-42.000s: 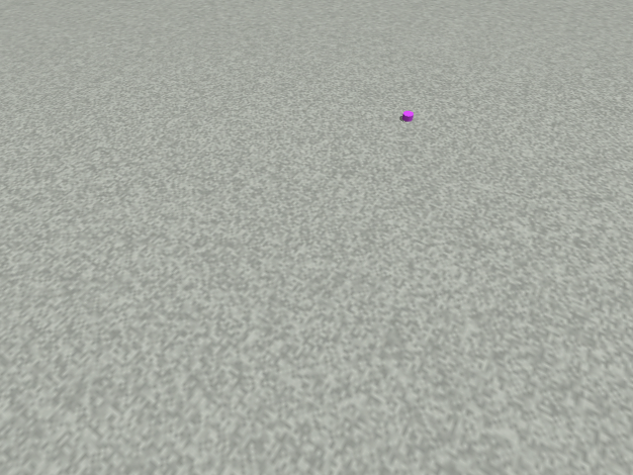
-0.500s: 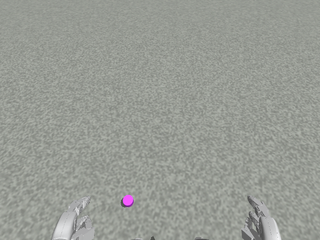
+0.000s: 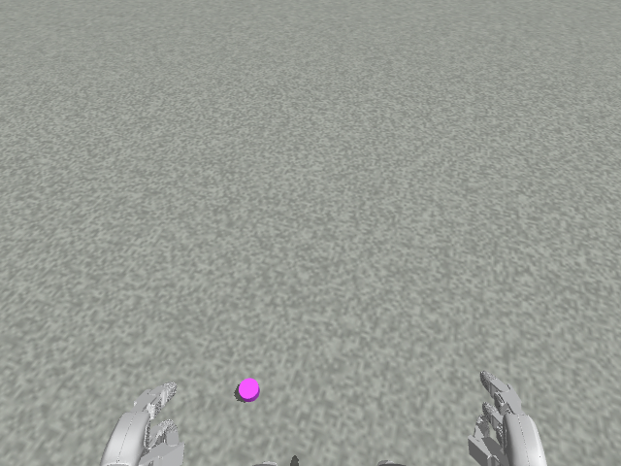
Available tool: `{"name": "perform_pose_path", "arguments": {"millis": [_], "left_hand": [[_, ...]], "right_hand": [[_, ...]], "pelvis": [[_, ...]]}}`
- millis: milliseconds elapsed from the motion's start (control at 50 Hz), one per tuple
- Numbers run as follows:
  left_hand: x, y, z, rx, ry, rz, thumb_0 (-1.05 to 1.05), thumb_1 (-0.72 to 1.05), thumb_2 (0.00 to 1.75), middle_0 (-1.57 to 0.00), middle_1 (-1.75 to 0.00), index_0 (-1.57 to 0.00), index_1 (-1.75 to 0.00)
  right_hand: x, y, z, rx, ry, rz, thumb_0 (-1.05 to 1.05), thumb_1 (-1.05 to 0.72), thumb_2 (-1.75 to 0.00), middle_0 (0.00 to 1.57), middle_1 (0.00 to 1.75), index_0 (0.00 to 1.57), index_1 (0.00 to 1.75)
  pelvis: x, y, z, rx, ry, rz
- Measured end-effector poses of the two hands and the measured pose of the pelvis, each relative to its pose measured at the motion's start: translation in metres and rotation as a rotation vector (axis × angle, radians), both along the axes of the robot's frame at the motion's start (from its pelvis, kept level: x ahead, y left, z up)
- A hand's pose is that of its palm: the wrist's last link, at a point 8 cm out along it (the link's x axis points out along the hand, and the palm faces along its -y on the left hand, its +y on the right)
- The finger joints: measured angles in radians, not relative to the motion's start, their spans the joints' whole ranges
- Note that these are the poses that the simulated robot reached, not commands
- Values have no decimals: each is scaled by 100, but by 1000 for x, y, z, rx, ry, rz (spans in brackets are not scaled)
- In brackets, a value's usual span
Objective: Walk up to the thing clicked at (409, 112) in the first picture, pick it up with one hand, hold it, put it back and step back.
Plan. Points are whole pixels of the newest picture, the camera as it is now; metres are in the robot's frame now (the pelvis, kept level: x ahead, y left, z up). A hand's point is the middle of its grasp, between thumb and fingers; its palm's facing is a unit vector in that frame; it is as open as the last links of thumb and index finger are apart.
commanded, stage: home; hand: left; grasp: from above
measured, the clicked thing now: (249, 390) +0.44 +0.21 -0.70
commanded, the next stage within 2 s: stand in 0.84 s
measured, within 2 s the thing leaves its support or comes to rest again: neither
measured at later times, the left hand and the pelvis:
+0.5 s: hand (180, 446) +0.17 +0.18 -0.05, palm faces +0.04 -0.98 -0.21, open 7.4 cm; pelvis +0.01 +0.00 +0.00, yaw +0 degrees
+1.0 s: hand (176, 442) +0.17 +0.19 -0.06, palm faces +0.02 -0.96 -0.28, open 7.4 cm; pelvis +0.00 +0.00 +0.01, yaw +0 degrees
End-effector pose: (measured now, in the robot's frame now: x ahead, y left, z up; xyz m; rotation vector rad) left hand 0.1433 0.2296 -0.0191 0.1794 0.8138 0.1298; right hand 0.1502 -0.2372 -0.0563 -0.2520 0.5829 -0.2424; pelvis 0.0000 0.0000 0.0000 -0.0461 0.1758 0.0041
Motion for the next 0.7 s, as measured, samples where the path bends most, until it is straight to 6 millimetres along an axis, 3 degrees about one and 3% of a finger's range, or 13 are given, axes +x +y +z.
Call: {"name": "perform_pose_path", "arguments": {"millis": [700], "left_hand": [[9, 2, 0, 2, -2, -6, 1, 91, 90, -20, -30, -20, -30]], "right_hand": [[5, -1, -1, -4, 19, -10, 1, -90, -90, 21, 30, 21, 30]], "pelvis": [[8, 2, -1, -2, 11, -2]]}}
